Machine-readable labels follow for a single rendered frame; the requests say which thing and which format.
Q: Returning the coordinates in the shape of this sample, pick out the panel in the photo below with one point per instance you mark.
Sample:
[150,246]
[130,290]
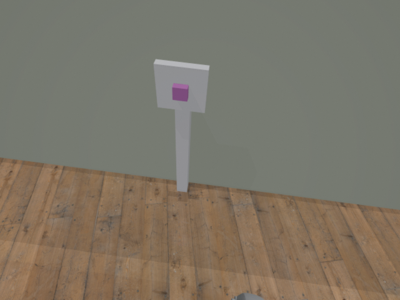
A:
[196,76]

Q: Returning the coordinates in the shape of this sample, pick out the button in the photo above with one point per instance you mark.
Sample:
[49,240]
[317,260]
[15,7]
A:
[180,92]

